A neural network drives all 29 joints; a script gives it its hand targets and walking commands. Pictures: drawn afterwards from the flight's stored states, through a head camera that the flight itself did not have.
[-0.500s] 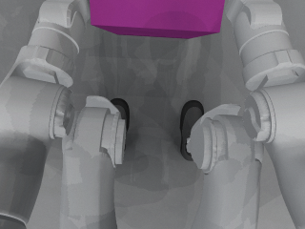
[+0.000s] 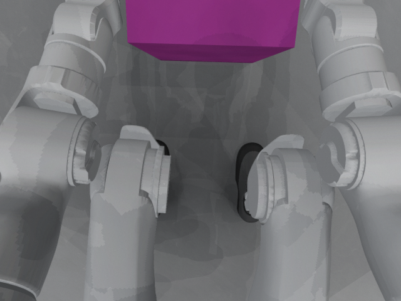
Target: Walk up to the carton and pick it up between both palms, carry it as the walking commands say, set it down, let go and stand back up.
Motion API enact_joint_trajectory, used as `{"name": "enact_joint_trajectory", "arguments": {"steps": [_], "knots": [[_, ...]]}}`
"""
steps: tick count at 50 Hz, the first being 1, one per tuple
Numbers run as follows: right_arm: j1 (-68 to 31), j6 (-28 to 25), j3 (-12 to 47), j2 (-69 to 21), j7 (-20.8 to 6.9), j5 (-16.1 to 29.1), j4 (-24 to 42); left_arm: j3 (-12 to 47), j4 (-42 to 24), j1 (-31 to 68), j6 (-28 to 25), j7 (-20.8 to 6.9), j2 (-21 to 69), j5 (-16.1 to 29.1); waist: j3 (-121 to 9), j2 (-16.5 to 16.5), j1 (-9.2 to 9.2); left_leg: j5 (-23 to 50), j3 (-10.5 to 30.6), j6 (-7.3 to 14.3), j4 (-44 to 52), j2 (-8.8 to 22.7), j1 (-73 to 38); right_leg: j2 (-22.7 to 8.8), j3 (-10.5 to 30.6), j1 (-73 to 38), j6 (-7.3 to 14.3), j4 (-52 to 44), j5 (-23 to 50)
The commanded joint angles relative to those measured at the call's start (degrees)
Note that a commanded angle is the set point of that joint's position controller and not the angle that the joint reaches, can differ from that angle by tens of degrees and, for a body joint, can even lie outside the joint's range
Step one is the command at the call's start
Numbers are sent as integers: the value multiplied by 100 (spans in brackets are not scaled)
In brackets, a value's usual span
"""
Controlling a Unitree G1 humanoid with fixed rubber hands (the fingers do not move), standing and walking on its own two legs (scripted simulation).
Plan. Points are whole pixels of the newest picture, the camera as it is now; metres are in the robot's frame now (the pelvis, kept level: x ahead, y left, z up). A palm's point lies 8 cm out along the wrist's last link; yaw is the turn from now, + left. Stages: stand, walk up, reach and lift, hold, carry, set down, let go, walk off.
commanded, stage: reach and lift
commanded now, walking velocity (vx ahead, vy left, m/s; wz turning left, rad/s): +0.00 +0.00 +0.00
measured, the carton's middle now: out of the picture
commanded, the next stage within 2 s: none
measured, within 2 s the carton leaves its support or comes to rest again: neither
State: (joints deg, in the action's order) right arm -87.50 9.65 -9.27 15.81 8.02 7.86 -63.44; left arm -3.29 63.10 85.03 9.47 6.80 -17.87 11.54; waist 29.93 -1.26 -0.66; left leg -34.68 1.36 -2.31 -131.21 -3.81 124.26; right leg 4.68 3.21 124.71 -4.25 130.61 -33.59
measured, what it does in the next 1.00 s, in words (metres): rises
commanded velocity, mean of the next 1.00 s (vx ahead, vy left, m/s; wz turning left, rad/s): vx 0.00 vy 0.00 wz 0.00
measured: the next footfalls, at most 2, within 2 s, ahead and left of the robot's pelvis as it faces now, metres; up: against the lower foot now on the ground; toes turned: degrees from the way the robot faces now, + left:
none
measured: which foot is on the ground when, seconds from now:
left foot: down 0.00-1.00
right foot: down 0.00-1.00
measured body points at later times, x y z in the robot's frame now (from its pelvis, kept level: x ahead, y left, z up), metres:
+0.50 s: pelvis -0.02 -0.01 +0.03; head +0.35 +0.02 +0.28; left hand +0.55 +0.15 -0.13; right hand +0.56 -0.14 -0.11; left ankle +0.12 +0.12 -0.32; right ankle +0.12 -0.13 -0.32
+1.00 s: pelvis -0.02 -0.01 +0.07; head +0.34 +0.01 +0.32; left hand +0.54 +0.15 -0.07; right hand +0.55 -0.14 -0.05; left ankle +0.12 +0.12 -0.32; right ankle +0.12 -0.13 -0.32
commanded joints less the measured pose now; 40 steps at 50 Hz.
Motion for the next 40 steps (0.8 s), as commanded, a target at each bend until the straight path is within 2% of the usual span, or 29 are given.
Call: {"name": "enact_joint_trajectory", "arguments": {"steps": [1, 8, 15, 17, 21, 26, 30, 33, 40], "knots": [[-2981, -93, 1551, -6157, -1496, 410, 1781, 1426, -2423, 3846, -252, -1584, 5883, 479, -10081, 37, 15, 2703, -613, 127, 1166, -425, -3731, 420, -925, -4020, 288, -898, 2618], [-3051, 187, 1530, -6326, -1482, 215, 1877, 1445, -2854, 4365, -101, -1482, 5793, 386, -10692, 52, 43, 2290, -714, 98, 1398, -419, -3947, 380, -956, -4227, 253, -1176, 2244], [-3202, 477, 1600, -6550, -1518, 122, 1949, 1407, -3025, 4660, 122, -1468, 5741, 178, -11216, 20, -145, 1857, -823, 115, 1638, -395, -4045, 373, -955, -4399, 239, -1440, 1863], [-3254, 539, 1600, -6533, -1531, 55, 2036, 1412, -2979, 4612, 223, -1488, 5906, 126, -11356, 36, -98, 1761, -810, 114, 1717, -397, -4109, 368, -967, -4397, 243, -1527, 1750], [-3321, 667, 1715, -6688, -1570, 56, 2244, 1485, -3320, 4740, 353, -1486, 6065, 65, -11889, 64, -120, 1887, -806, 108, 1830, -407, -4421, 382, -977, -4518, 245, -1652, 1832], [-3372, 779, 1861, -6727, -1578, 19, 2560, 1623, -3485, 4605, 530, -1508, 6277, -16, -12349, 88, -98, 2018, -806, 90, 1940, -423, -4655, 406, -996, -4648, 244, -1759, 1932], [-3345, 858, 1987, -6793, -1590, -3, 2656, 1641, -3539, 4433, 644, -1528, 6421, -109, -12485, 75, -163, 2117, -793, 80, 2047, -449, -4753, 424, -990, -4692, 241, -1846, 1982], [-3225, 902, 2001, -6746, -1597, -69, 2656, 1728, -3624, 4415, 702, -1548, 6482, -110, -12542, 85, -61, 2160, -777, 60, 2099, -451, -4821, 433, -981, -4699, 251, -1918, 2016], [-3200, 1032, 2239, -6780, -1533, -21, 3095, 1970, -3994, 4325, 863, -1497, 6606, -38, -13352, 74, 20, 2473, -756, 25, 2229, -500, -5332, 466, -986, -5169, 251, -2060, 2303]]}}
